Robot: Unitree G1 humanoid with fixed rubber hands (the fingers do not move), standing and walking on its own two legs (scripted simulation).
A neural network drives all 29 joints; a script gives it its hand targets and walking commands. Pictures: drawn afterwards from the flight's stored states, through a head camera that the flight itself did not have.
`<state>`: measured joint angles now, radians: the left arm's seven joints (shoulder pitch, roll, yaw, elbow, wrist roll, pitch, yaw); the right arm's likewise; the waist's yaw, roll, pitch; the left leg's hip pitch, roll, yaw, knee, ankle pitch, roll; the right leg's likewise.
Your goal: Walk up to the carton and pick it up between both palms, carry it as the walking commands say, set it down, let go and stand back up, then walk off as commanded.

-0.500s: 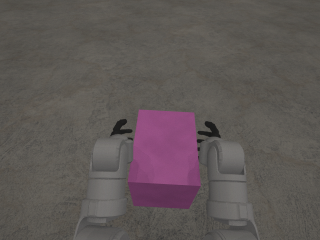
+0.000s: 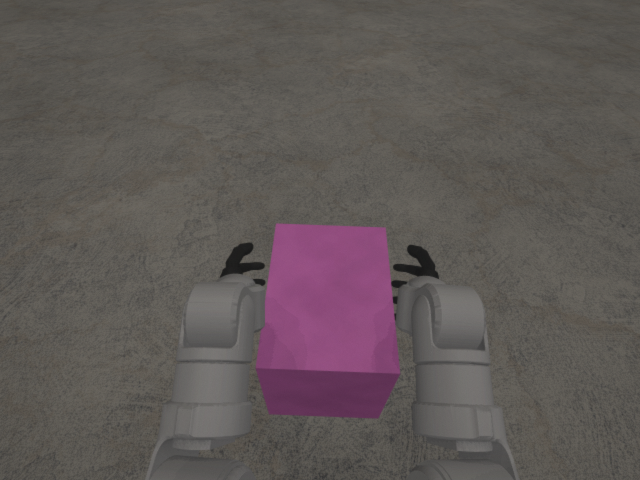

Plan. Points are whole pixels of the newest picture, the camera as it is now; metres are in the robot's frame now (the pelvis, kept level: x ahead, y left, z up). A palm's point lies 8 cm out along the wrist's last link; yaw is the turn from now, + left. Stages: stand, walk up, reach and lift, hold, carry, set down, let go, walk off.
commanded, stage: carry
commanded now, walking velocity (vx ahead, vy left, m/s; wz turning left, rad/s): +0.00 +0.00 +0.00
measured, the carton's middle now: (327, 321) +0.34 +0.01 +0.02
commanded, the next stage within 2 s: none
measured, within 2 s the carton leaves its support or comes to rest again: neither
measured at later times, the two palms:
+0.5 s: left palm (235, 301) +0.32 +0.12 +0.09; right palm (423, 302) +0.32 -0.11 +0.10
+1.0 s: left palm (234, 305) +0.32 +0.12 +0.09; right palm (422, 305) +0.32 -0.11 +0.09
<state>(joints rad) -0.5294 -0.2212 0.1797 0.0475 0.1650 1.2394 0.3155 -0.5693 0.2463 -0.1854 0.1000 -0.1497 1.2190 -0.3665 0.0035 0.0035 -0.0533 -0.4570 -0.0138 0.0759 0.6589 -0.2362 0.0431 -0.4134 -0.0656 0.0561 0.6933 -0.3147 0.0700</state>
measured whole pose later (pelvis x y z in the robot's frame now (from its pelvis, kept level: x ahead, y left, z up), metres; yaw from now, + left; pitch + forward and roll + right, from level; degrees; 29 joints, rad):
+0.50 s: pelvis +0.00 +0.00 +0.00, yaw +0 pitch +2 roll +0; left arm -0.51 -0.22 0.18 0.09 0.18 1.17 0.29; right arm -0.55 0.25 -0.19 0.15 -0.18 1.15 -0.33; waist 0.00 0.00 -0.06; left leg -0.46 -0.01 0.08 0.66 -0.24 0.04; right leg -0.41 -0.07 0.06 0.69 -0.31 0.07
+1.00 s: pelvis +0.00 +0.00 +0.00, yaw +0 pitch +2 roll +0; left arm -0.48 -0.23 0.18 0.11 0.19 1.10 0.28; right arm -0.54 0.25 -0.19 0.18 -0.19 1.09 -0.30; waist 0.00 0.00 -0.06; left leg -0.46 -0.01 0.08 0.66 -0.23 0.04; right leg -0.41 -0.07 0.06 0.69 -0.31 0.07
